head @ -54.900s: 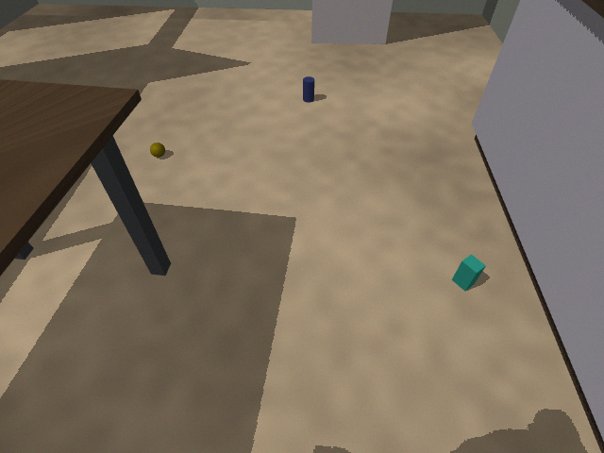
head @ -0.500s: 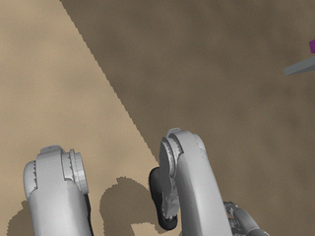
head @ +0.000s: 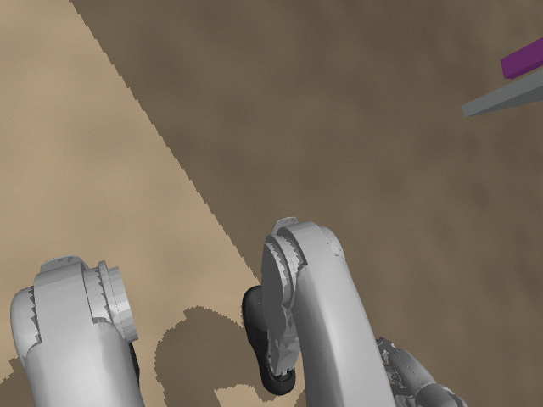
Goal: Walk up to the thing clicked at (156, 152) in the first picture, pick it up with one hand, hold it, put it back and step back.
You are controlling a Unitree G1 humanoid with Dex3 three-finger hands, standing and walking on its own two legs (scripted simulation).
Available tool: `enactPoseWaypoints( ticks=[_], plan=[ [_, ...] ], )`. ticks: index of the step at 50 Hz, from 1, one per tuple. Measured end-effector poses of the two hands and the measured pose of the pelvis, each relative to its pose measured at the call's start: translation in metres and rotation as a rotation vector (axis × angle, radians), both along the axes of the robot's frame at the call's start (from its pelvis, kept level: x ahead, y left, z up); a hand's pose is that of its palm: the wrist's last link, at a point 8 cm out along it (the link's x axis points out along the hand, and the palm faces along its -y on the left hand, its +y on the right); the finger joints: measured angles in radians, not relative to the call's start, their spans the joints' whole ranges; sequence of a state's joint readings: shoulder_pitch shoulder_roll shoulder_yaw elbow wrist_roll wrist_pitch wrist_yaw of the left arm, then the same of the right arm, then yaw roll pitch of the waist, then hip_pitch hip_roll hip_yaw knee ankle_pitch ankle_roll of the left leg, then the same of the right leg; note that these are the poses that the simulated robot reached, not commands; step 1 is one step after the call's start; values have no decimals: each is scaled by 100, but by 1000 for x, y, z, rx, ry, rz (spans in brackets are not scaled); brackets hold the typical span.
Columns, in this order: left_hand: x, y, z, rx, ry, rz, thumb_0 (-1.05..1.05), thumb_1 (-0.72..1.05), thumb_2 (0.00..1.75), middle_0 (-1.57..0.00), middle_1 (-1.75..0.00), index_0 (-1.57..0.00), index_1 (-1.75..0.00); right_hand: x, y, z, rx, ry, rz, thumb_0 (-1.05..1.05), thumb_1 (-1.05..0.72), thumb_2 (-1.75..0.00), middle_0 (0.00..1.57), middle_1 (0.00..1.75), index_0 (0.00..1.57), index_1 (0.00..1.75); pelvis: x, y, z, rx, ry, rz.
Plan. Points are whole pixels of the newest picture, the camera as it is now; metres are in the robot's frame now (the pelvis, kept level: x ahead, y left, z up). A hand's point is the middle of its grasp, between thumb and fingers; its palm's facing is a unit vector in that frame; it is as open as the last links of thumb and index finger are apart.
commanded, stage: rest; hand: left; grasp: from above
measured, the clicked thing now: out of the picture +0.41 +0.39 -0.24
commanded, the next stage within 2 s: open in 0.60 s
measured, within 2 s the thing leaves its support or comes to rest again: rests again in 0.68 s
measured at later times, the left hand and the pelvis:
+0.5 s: hand out of the picture +0.40 +0.38 -0.22, palm faces -0.42 -0.17 -0.89, open 9.7 cm; pelvis +0.00 +0.00 +0.00, yaw -2 degrees
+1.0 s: hand out of the picture +0.41 +0.39 -0.22, palm faces -0.40 -0.16 -0.90, open 11.6 cm; pelvis -0.01 +0.01 +0.00, yaw -2 degrees
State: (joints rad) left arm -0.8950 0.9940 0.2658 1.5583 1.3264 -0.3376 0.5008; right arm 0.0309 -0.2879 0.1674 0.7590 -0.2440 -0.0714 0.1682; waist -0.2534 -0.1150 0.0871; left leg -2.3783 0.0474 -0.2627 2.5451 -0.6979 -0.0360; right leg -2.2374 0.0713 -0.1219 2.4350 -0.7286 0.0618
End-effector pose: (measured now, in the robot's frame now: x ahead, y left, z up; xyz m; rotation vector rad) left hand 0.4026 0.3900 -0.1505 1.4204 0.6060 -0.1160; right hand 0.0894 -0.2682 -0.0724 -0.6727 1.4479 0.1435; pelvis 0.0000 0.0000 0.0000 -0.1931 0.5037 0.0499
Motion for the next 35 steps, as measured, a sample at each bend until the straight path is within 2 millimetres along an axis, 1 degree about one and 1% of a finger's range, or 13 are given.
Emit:
enactPoseWaypoints(
  ticks=[17,35],
  plan=[
    [0,-3,-13,3,2,-3,-2,-2,59,-60,-76,-69,-72,-3,5,3,14,2,51,0,-90,-89,20,30,20,30,-1,2,-3,-14,-26,-10],
    [3,-4,-18,-1,-6,1,-2,-4,62,-59,-77,-68,-74,-7,12,10,23,-17,81,1,-90,-89,20,30,20,30,-4,5,-5,-31,-47,-16]
  ],
)
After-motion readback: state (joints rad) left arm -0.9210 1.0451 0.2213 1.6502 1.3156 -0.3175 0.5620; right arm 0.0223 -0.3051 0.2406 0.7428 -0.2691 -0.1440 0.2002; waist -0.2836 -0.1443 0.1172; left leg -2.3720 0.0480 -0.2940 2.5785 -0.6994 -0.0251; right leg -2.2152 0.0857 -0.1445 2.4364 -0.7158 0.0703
